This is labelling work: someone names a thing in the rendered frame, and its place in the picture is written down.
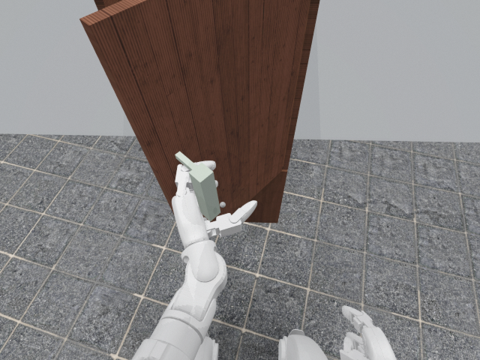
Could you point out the robot right hand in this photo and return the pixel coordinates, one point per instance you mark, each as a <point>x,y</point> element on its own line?
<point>372,346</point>

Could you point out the right robot thigh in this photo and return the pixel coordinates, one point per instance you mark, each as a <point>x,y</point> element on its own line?
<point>299,347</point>

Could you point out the cupboard door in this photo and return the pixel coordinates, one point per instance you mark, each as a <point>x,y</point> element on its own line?
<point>212,79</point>

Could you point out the handle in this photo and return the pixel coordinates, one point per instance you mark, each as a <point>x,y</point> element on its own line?
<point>204,186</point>

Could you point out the left robot forearm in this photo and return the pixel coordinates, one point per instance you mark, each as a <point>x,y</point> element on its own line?
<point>185,322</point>

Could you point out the robot left hand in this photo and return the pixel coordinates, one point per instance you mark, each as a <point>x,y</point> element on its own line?
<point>189,219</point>

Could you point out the right robot shin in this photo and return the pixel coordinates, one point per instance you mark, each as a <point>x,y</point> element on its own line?
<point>296,332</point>

